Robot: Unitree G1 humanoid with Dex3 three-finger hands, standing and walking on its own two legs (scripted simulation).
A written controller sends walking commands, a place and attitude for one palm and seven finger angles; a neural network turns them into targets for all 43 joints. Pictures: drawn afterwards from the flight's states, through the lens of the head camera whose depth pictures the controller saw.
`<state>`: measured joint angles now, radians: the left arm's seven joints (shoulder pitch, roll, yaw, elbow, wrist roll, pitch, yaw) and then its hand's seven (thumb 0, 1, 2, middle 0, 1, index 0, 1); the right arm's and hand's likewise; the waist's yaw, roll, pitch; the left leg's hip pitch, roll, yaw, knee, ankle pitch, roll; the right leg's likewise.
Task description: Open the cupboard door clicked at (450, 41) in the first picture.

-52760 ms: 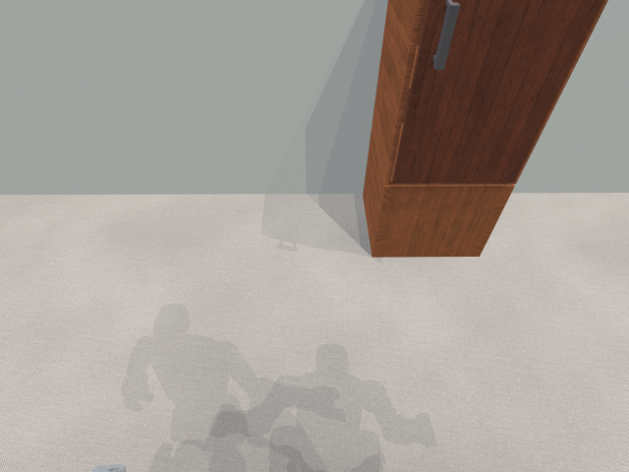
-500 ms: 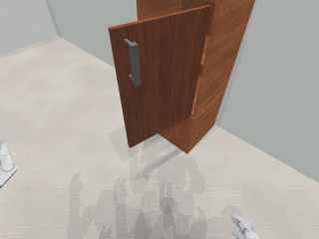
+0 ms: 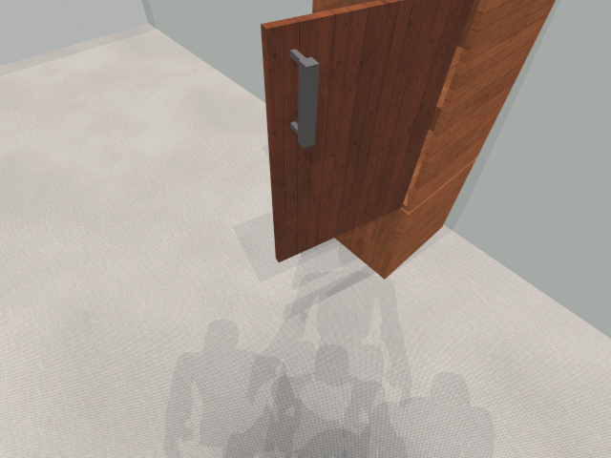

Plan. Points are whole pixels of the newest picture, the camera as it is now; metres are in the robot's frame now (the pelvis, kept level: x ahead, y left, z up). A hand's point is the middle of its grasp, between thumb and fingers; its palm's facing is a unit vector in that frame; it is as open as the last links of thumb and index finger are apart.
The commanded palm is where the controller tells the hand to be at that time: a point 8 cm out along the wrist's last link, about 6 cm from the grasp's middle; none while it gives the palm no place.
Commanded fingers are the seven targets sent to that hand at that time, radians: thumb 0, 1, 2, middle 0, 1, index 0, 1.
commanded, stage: let the arm hang, fingers relaxed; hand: left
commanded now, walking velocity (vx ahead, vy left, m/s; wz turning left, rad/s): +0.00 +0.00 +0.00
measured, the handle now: (301, 100) +0.62 +0.05 +0.14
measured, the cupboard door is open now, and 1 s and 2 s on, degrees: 77 77 77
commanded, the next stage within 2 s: look to check the result in 0.68 s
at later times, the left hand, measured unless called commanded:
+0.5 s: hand out of the picture -0.01 +0.17 -0.17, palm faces -0.01 -0.98 -0.18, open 7.3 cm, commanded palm none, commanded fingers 0.00 0.90 0.90 -0.20 -0.30 -0.20 -0.30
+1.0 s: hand out of the picture -0.02 +0.16 -0.17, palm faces +0.00 -0.98 -0.19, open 7.4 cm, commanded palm none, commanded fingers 0.00 0.90 0.90 -0.20 -0.30 -0.20 -0.30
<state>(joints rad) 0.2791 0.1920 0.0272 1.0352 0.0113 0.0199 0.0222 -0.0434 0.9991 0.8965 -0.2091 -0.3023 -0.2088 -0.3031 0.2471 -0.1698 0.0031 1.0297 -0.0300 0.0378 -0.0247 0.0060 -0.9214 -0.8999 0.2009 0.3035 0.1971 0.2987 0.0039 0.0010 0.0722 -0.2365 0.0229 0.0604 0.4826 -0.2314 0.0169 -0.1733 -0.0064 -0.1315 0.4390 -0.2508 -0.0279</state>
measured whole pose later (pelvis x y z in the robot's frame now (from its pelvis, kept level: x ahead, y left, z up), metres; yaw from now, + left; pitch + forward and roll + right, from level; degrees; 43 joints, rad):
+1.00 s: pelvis -0.01 +0.00 +0.00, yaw -2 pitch -2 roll +0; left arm 0.29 0.10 0.01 1.17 0.01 -0.01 0.04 0.00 0.90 0.90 -0.20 -0.30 -0.20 -0.30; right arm 0.29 -0.13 -0.01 1.15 -0.02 0.02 -0.03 0.00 -0.91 -0.90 0.20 0.30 0.20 0.30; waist -0.01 0.03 0.05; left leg -0.18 0.01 0.11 0.40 -0.19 0.03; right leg -0.16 -0.02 -0.09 0.42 -0.23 -0.02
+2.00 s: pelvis +0.02 -0.02 +0.01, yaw -2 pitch -2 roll +0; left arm 0.27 0.12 0.00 1.16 0.01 -0.02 0.04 0.00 0.91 0.90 -0.20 -0.30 -0.20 -0.30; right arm 0.25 -0.15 0.00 1.16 -0.02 0.02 -0.04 0.00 -0.92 -0.90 0.20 0.30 0.20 0.30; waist -0.01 0.03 0.05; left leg -0.14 0.04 0.09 0.37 -0.20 -0.01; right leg -0.11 0.02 -0.10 0.37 -0.24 -0.05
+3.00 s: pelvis +0.03 -0.02 +0.01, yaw -2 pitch -1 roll +0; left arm 0.22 0.17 0.01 1.15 0.01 -0.03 0.03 0.00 0.90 0.90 -0.20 -0.30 -0.20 -0.30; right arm 0.21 -0.19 0.00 1.16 -0.02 0.01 -0.03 0.00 -0.91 -0.90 0.20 0.30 0.20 0.30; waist -0.01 0.02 0.05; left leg -0.11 0.04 0.10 0.34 -0.20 -0.01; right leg -0.09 0.02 -0.09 0.34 -0.24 -0.05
